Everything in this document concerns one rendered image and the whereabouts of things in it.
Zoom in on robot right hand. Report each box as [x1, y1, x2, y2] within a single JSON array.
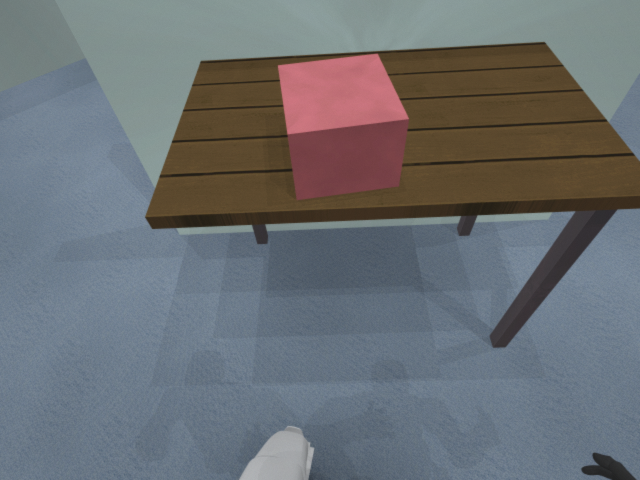
[[581, 453, 636, 480]]

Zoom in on robot left shin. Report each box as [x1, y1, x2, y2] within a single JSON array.
[[284, 426, 303, 435]]

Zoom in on carton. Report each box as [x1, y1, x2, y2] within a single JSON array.
[[278, 54, 409, 200]]

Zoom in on table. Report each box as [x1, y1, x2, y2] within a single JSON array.
[[145, 42, 640, 348]]

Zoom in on left robot thigh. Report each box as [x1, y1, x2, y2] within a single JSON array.
[[239, 431, 314, 480]]

